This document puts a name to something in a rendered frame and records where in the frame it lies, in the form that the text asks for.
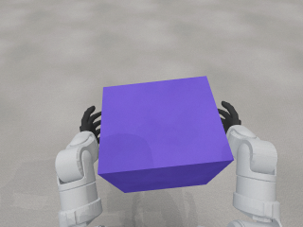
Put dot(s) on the right robot hand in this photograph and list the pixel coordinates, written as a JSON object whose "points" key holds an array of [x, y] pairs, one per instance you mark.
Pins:
{"points": [[231, 117]]}

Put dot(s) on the carton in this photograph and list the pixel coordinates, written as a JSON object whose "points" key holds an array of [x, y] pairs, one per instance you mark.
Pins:
{"points": [[160, 135]]}

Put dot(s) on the left robot hand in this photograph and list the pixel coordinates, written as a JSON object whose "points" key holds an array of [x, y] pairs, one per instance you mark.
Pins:
{"points": [[87, 122]]}

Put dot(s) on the robot left forearm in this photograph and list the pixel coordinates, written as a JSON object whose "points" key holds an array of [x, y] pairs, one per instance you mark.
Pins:
{"points": [[76, 177]]}

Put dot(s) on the robot right forearm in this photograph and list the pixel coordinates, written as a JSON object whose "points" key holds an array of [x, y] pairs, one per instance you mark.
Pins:
{"points": [[255, 194]]}

